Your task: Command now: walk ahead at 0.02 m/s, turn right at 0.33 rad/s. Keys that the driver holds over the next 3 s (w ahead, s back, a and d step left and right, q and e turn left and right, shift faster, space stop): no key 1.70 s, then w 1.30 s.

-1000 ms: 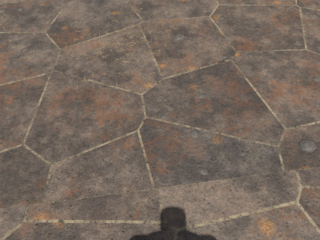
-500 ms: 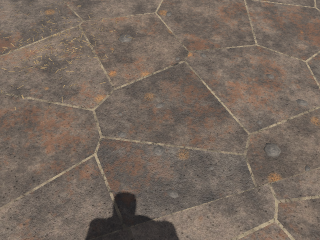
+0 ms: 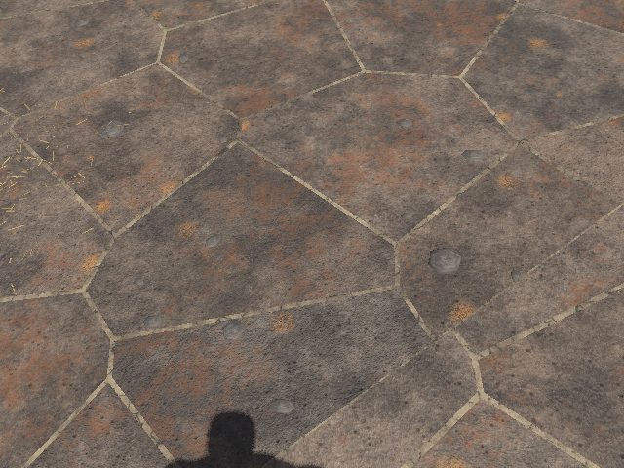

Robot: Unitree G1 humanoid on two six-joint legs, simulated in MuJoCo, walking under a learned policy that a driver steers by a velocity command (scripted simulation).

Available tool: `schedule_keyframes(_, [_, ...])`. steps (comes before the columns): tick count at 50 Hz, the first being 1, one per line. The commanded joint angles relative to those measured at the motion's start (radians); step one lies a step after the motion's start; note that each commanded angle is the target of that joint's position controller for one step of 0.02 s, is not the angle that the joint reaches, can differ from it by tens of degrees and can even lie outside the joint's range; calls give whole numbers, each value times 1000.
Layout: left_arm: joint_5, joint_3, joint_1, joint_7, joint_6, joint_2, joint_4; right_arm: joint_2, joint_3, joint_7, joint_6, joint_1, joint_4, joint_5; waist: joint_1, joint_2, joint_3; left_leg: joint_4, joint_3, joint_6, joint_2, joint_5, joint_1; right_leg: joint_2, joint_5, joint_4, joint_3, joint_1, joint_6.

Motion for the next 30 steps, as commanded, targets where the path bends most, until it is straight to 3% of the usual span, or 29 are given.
schedule_keyframes(1, [7, 24, 16, 0, -19, 123, -49, -53, -9, -2, 9, 49, -41, 2, 3, -128, -129, -85, -14, 2, 0, 12, 10, -254, 260, -140, 239, 140, -157])
schedule_keyframes(7, [21, 17, 13, -5, -9, 130, -24, -51, -1, -10, 4, 36, -44, 14, 25, -154, -96, -327, 1, 37, -33, -15, 168, -254, 74, -152, 289, 69, -144])
schedule_keyframes(10, [8, 6, -17, 3, -3, 114, -9, -23, 10, -16, -15, 116, -11, 14, -25, -118, -93, -627, 17, 71, -44, 141, 342, -230, 47, -111, 294, 10, -87])
schedule_keyframes(11, [4, -3, 4, 6, -6, 88, -2, -39, 12, -18, -29, 116, -11, 2, -19, -66, -90, -734, -63, 87, 18, 208, 412, -200, -7, -91, 283, -43, -31])
schedule_keyframes(12, [0, -18, 44, 6, -11, 34, 0, -89, 12, -21, -44, 119, -21, -19, 9, 73, -123, -822, -266, 122, 202, 185, 453, -127, -106, 26, 204, -74, 17])
schedule_keyframes(13, [-5, -12, 11, 5, -7, 48, 1, -125, 8, -12, -47, 7, -31, -4, 45, 176, -22, -832, -325, 184, 267, 255, 230, -14, -165, -2, 94, -17, 39])
schedule_keyframes(14, [7, -12, 19, 0, -5, 66, 28, -67, 23, -5, -56, -63, -49, -3, 59, 121, -17, -828, -267, 176, 227, 240, 178, -45, -116, 10, 97, 93, 46])
schedule_keyframes(16, [7, -12, -5, -8, -13, 67, 49, -71, 24, -3, -63, -26, -25, 2, 37, 104, -33, -804, -185, 116, 131, 171, 198, -55, 29, -60, 117, 153, 47])
schedule_keyframes(18, [14, -12, 12, -10, -24, 76, 71, -76, 23, -8, -66, 10, -6, 12, 26, 90, -49, -796, -164, 102, 101, 128, 223, -89, 65, -75, 139, 160, 48])
schedule_keyframes(20, [5, -14, 30, -4, -29, 69, 110, -59, 27, -8, -61, 32, 11, 12, 16, 15, -22, -796, -155, 104, 91, 93, 248, -96, 42, -89, 150, 117, 45])
schedule_keyframes(22, [5, -17, 32, 3, -30, 58, 137, -54, 28, -8, -59, 45, 30, 10, 10, -17, -11, -783, -144, 106, 83, 115, 265, -103, 43, -111, 163, 102, 47])
schedule_keyframes(30, [1, -21, 49, 15, -37, 59, 236, -43, 32, -6, -64, 67, 111, 9, -1, -49, -28, -758, -116, 105, 64, 190, 316, -122, 57, -143, 182, 107, 43])
Next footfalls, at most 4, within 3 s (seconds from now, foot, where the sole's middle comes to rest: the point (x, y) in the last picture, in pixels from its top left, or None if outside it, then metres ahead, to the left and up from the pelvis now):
0.22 left None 0.03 0.12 -0.78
2.06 right None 0.21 -0.10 -0.78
2.50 left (332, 466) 0.47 0.03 -0.78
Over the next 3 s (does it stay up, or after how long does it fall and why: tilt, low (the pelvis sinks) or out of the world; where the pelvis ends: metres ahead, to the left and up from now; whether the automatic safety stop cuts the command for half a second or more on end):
stays up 0.60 -0.05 -0.02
